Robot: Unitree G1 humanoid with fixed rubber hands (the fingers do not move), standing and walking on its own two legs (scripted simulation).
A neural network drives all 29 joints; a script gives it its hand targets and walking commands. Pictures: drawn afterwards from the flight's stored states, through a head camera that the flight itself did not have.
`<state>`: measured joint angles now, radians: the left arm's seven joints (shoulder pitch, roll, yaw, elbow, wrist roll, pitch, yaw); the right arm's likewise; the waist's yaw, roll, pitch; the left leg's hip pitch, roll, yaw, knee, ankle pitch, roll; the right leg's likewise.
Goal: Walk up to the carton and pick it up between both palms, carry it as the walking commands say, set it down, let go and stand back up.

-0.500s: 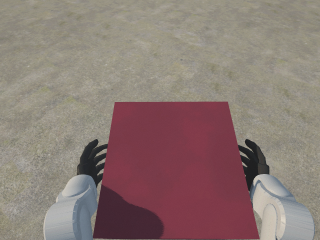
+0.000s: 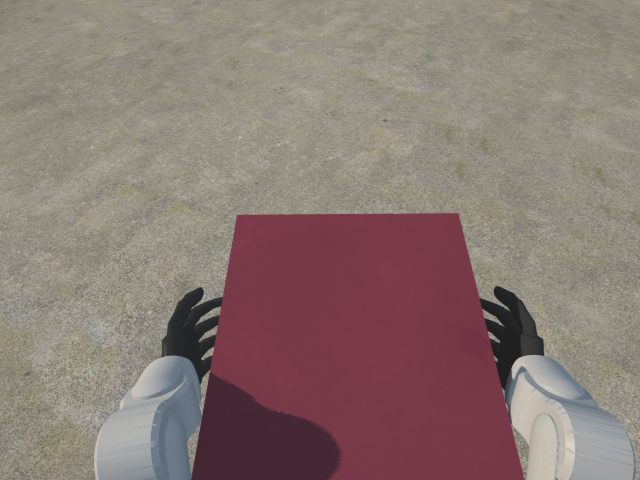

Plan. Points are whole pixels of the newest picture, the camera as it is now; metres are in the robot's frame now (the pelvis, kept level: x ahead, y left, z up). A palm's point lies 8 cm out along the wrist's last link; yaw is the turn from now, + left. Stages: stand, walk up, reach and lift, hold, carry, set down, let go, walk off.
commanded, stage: carry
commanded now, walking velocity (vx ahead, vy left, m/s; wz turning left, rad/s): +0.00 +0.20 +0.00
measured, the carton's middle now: (346, 366) +0.26 +0.00 -0.01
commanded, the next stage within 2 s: none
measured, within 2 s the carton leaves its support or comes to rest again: neither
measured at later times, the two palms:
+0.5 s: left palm (28, 406) +0.18 +0.31 +0.09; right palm (380, 415) +0.18 -0.03 +0.08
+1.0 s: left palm out of the picture +0.14 +0.44 +0.09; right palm (238, 446) +0.14 +0.10 +0.10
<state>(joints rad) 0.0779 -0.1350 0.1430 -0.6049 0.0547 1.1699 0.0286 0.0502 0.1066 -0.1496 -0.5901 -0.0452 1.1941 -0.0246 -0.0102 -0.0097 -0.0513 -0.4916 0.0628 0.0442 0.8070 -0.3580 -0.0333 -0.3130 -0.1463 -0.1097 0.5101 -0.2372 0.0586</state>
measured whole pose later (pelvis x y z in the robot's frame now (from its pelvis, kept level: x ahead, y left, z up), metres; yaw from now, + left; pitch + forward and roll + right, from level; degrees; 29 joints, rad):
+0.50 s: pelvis -0.05 +0.15 +0.00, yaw -1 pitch +3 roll +0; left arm 0.08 -0.13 0.14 -0.58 0.05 1.16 0.03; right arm 0.07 0.10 -0.14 -0.59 -0.06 1.19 -0.02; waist 0.00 0.03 -0.07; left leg -0.53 -0.01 0.10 0.86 -0.39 0.02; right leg -0.32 -0.07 -0.15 0.54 -0.27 -0.01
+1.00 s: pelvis -0.08 +0.27 +0.00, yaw -1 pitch +4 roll -1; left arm 0.04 -0.13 0.15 -0.61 0.05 1.17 0.03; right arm 0.05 0.13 -0.15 -0.58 -0.06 1.15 -0.01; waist 0.02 -0.01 -0.08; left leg -0.39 0.04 0.10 0.48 -0.15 0.03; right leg -0.28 -0.03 -0.13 0.47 -0.32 0.00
